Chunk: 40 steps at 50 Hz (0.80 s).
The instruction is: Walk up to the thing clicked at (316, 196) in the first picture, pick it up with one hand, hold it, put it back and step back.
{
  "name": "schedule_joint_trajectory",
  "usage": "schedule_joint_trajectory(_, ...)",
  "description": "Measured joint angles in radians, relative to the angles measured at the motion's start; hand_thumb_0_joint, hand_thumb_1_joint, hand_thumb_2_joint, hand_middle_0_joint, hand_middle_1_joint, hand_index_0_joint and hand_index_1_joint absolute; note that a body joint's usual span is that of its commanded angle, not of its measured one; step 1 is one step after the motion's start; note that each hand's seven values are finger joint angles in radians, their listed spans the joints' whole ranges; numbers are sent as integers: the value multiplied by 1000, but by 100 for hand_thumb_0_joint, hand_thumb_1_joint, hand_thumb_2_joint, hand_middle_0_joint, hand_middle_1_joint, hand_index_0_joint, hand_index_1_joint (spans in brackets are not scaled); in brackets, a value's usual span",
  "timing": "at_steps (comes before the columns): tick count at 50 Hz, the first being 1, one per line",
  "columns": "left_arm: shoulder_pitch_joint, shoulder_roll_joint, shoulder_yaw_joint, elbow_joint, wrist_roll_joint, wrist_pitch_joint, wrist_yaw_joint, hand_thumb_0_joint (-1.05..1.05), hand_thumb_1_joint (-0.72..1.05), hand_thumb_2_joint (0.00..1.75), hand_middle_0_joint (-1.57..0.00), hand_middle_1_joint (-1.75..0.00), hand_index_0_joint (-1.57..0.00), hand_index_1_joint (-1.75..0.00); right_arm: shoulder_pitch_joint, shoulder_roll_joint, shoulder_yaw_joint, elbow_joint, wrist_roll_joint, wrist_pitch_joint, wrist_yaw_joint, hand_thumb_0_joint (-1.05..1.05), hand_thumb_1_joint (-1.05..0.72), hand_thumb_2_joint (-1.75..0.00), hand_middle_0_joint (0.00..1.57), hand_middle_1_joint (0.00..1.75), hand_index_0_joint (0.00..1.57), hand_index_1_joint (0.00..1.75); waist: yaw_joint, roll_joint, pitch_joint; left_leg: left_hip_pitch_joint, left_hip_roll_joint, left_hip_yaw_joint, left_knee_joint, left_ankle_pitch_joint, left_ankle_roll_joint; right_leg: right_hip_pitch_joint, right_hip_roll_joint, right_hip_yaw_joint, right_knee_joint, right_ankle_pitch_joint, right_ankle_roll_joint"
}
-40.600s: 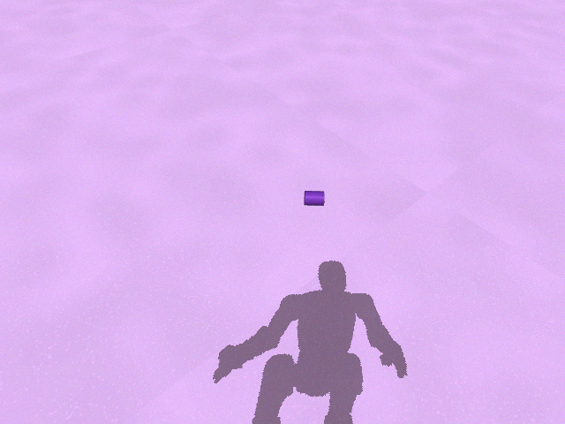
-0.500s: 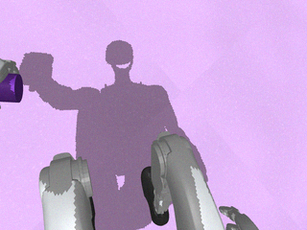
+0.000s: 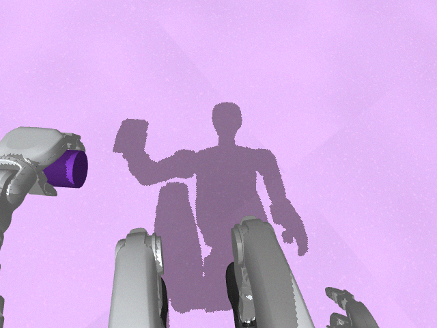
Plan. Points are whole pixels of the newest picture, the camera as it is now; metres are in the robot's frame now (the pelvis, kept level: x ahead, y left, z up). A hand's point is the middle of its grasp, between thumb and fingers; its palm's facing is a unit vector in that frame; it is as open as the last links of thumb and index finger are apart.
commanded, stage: lift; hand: left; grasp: from above
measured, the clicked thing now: (54, 167) +0.44 +0.27 -0.10
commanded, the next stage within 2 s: hold in 1.02 s
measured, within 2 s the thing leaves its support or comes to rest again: neither
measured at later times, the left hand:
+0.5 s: hand out of the picture +0.36 +0.24 +0.12, palm faces -0.48 -0.04 -0.88, open 9.7 cm
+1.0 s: hand out of the picture +0.38 +0.24 +0.21, palm faces -0.47 -0.03 -0.88, open 9.7 cm
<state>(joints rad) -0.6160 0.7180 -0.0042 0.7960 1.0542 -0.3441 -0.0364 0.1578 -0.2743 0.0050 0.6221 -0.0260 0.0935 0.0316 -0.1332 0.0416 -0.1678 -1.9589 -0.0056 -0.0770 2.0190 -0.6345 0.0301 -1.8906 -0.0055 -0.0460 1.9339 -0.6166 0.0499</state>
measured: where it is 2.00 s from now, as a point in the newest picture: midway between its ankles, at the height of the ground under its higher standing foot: (200, 322)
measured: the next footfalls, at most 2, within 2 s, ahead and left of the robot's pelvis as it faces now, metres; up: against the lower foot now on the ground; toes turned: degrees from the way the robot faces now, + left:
none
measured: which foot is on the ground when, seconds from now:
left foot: down 0.00-1.00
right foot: down 0.00-1.00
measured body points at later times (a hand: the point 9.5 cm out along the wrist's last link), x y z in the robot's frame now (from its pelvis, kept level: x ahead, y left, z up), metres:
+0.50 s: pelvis +0.02 -0.01 +0.18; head +0.11 +0.00 +0.62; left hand +0.38 +0.24 +0.17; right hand +0.14 -0.27 +0.06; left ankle +0.09 +0.11 -0.42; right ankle +0.11 -0.14 -0.42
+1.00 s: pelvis +0.06 +0.00 +0.27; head +0.11 +0.00 +0.71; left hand +0.40 +0.24 +0.26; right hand +0.17 -0.26 +0.15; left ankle +0.09 +0.11 -0.42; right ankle +0.11 -0.14 -0.42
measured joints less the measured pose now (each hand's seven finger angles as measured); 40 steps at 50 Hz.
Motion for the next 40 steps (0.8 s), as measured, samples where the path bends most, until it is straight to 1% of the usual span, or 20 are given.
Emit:
schedule_joint_trajectory(5, 84, -41, -22, -80, -21, 32, 3, 0, 8, 43, -73, -42, -74, -40, -20, 10, -11, 0, 13, -2, -15, 0, -91, -91, 20, 30, 20, 30, 22, 3, -8, 138, 8, 6, -106, 11, -5, 128, 4, 4, -100, 16, -5)
schedule_joint_trajectory(11, 171, -91, -51, -140, -41, 74, 16, 0, 8, 43, -73, -41, -74, -40, -21, 25, -7, 11, 32, -8, -42, 0, -91, -91, 20, 30, 20, 30, 37, 9, -6, 333, 15, 14, -267, 39, -13, 313, 8, 9, -255, 47, -13)
schedule_joint_trajectory(15, 214, -113, -70, -141, -43, 89, 21, 0, 8, 43, -73, -42, -74, -40, -6, 32, -2, 27, 39, -17, -59, 0, -90, -91, 20, 30, 20, 30, 41, 10, -8, 470, 20, 21, -383, 61, -17, 444, 10, 14, -365, 70, -19)
schedule_joint_trajectory(21, 250, -145, -90, -94, -57, 110, 35, 0, 7, 44, -73, -43, -74, -41, 28, 33, -3, 50, 46, -39, -78, 0, -91, -91, 20, 30, 20, 31, 43, 11, -4, 658, 26, 29, -548, 96, -22, 625, 15, 19, -525, 107, -25)
schedule_joint_trajectory(27, 287, -176, -112, -69, -50, 102, 44, 0, 8, 43, -73, -43, -74, -41, 62, 27, -18, 70, 47, -59, -91, 0, -91, -91, 20, 30, 20, 30, 48, 9, 2, 808, 30, 38, -689, 129, -25, 771, 17, 26, -664, 141, -28)
schedule_joint_trajectory(33, 292, -210, -129, -33, -14, 83, 84, 0, 8, 42, -73, -43, -74, -41, 82, 21, -34, 90, 47, -69, -93, 1, -92, -91, 20, 30, 20, 30, 57, 3, 13, 936, 32, 49, -800, 151, -23, 894, 18, 35, -772, 164, -29)
schedule_joint_trajectory(36, 283, -220, -132, -16, 3, 87, 106, 0, 8, 42, -73, -44, -74, -42, 85, 21, -39, 93, 49, -72, -89, 1, -92, -91, 20, 30, 20, 30, 62, -1, 24, 993, 33, 57, -852, 163, -22, 948, 18, 42, -822, 177, -27)
schedule_joint_trajectory(40, 270, -231, -140, -7, 10, 111, 121, 0, 8, 42, -73, -44, -74, -43, 87, 23, -46, 94, 53, -75, -82, 1, -92, -91, 20, 30, 20, 30, 70, -4, 42, 1068, 32, 68, -923, 181, -19, 1019, 17, 52, -892, 198, -25)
